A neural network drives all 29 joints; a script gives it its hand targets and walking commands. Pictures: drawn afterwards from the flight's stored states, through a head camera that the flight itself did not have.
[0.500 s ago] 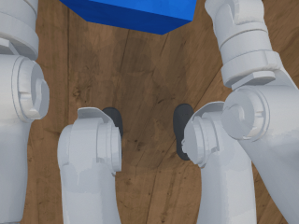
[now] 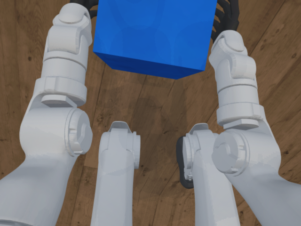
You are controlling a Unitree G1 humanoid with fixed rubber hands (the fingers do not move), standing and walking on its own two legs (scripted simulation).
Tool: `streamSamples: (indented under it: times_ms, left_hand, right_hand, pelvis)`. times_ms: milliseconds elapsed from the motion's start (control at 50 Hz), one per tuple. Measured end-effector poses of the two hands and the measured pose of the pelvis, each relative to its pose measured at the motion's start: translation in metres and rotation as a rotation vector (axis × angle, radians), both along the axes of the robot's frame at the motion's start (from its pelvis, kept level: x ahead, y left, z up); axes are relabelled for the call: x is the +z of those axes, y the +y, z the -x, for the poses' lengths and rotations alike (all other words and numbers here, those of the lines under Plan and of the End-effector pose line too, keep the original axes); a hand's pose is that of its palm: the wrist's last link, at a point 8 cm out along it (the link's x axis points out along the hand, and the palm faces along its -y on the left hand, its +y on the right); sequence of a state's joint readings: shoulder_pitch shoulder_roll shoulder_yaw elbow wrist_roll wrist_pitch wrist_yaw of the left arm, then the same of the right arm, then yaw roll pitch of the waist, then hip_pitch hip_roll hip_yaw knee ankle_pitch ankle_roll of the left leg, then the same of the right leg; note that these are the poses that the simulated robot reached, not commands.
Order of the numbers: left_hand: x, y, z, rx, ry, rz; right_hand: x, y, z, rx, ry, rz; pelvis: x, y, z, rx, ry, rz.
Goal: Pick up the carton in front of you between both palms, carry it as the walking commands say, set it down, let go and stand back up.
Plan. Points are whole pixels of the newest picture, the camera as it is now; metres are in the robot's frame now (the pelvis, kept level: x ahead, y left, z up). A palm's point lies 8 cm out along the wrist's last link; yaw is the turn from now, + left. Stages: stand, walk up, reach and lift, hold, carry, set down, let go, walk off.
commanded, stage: reach and lift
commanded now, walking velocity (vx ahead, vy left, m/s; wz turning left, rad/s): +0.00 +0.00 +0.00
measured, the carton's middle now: (152, 29) +0.56 +0.05 -0.16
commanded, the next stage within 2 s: none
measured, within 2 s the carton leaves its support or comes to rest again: neither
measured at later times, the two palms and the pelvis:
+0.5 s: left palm out of the picture +0.50 +0.19 +0.05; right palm (283, 18) +0.50 -0.11 +0.06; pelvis +0.00 -0.01 +0.11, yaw +2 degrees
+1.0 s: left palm out of the picture +0.44 +0.17 +0.21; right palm out of the picture +0.45 -0.13 +0.22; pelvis +0.05 -0.01 +0.24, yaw +3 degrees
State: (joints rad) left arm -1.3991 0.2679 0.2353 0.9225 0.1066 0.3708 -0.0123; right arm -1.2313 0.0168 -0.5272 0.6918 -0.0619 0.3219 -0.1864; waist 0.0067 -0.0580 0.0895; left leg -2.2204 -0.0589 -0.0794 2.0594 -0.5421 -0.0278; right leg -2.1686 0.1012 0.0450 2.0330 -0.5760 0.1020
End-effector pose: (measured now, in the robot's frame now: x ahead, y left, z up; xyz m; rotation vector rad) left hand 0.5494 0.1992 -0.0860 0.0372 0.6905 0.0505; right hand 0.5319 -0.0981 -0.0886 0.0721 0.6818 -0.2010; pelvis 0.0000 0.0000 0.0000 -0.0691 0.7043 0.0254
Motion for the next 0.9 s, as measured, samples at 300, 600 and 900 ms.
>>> streamSamples:
  times_ms: [300,600,900]
  left_hand:
    - [0.087,-0.018,0.029,-0.004,0.008,-0.004]
    - [0.173,-0.014,0.06,0.056,0.008,0.025]
    - [0.27,-0.027,0.095,0.088,0.008,0.03]
  right_hand:
    - [0.09,-0.018,0.029,-0.009,0.006,0.015]
    - [0.182,-0.014,0.044,0.038,0.004,0.031]
    - [0.277,-0.027,0.073,0.051,0.003,0.019]
  pelvis:
    - [0.066,-0.006,0.013,0.003,0.051,-0.012]
    - [0.136,-0.005,-0.016,0.021,0.014,-0.022]
    - [0.217,-0.005,-0.039,0.016,-0.124,-0.048]
